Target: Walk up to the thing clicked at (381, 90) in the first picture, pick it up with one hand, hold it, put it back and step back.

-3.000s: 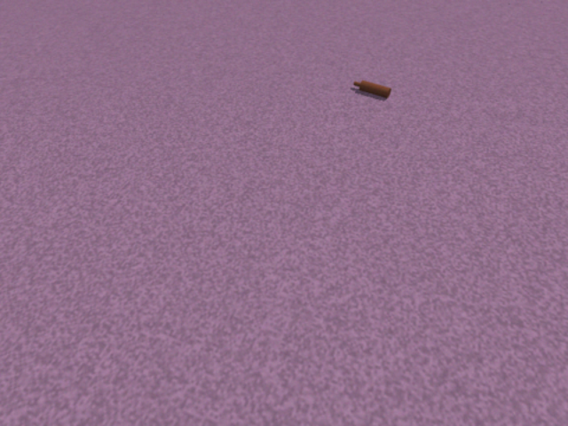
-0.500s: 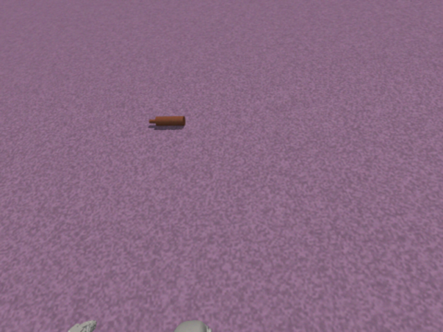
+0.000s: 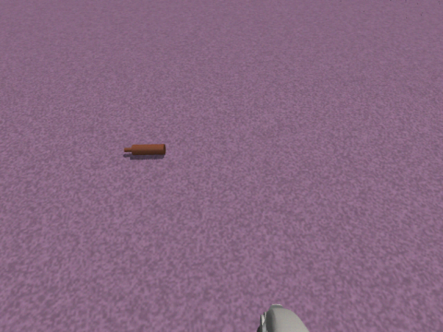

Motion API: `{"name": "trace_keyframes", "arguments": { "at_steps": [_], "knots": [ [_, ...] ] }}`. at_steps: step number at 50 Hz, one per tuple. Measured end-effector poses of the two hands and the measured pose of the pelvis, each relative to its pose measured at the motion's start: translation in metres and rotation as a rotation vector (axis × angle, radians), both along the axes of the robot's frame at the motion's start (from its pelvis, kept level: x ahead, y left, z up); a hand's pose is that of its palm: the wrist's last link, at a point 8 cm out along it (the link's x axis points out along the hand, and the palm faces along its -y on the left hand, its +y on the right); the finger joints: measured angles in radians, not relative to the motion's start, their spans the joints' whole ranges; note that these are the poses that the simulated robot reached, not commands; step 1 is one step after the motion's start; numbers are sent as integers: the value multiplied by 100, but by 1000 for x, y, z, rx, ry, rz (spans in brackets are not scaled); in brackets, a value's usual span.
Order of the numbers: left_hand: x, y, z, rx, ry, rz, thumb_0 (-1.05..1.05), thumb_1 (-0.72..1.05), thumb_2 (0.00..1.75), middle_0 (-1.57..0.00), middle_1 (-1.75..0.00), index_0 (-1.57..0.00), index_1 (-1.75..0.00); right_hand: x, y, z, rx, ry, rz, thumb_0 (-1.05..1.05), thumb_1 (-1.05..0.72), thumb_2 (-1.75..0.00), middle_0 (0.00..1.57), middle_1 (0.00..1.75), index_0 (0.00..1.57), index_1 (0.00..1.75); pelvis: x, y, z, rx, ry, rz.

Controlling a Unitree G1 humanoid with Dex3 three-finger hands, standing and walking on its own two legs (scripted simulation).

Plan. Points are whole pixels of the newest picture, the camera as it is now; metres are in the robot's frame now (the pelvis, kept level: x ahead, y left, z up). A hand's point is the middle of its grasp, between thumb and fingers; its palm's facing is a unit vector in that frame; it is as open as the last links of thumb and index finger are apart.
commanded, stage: walk up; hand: left
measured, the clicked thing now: (144, 149) +1.25 +0.47 -0.74
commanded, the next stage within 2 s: none
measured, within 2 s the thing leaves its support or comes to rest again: neither
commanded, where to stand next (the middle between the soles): +0.75 +0.24 m, yaw -2 degrees
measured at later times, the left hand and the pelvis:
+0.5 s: hand (72, 285) +0.25 +0.34 -0.13, palm faces +0.01 -0.90 -0.43, open 7.4 cm; pelvis +0.21 +0.05 -0.01, yaw +1 degrees
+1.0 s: hand (75, 200) +0.48 +0.40 -0.14, palm faces -0.04 -0.89 -0.46, open 7.4 cm; pelvis +0.40 +0.12 -0.02, yaw +0 degrees
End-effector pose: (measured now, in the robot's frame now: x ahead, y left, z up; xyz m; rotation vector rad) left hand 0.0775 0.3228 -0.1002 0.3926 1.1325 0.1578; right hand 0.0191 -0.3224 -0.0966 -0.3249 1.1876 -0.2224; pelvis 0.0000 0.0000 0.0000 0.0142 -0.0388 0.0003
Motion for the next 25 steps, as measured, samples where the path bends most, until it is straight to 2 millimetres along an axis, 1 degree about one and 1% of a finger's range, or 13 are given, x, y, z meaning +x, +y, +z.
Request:
{"name": "trace_keyframes", "arguments": {
  "at_steps": [3,5,8,10,13,17,21,25],
  "knots": [
    [46,-2,5,8,-24,-20,1,91,90,-21,-30,-20,-30,11,4,-13,24,45,-23,1,-91,-90,20,30,20,30,30,2,-3,9,0,-4],
    [78,-6,6,18,-46,-32,1,91,90,-21,-30,-20,-30,24,5,-24,41,65,-36,1,-91,-90,20,30,20,30,52,1,-8,13,-1,-5],
    [122,-10,4,41,-111,-35,1,90,90,-21,-30,-20,-30,53,5,-44,59,84,-36,1,-91,-90,20,30,20,30,85,-4,-21,-1,-8,-2],
    [141,-13,7,44,-151,-27,1,91,90,-21,-30,-20,-30,79,9,-49,70,85,-19,1,-91,-90,20,30,20,30,100,-5,-22,-9,-17,0],
    [155,-12,15,40,-170,-3,1,90,90,-21,-30,-20,-30,125,16,-46,81,50,17,1,-91,-90,20,30,20,30,121,-1,-16,-15,-23,4],
    [160,-1,21,45,-136,17,1,90,90,-21,-30,-20,-30,186,22,-33,80,-28,56,1,-91,-90,20,30,20,30,149,9,-7,-29,-20,7],
    [163,21,18,51,-86,40,1,90,90,-21,-30,-21,-30,235,30,-20,57,-54,88,1,-91,-90,20,30,20,30,177,24,-5,-40,-10,14],
    [168,54,7,52,-34,75,1,90,90,-21,-30,-21,-30,279,43,-10,18,-57,115,1,-91,-90,20,30,20,30,209,46,-8,-55,-1,20]
  ]
}}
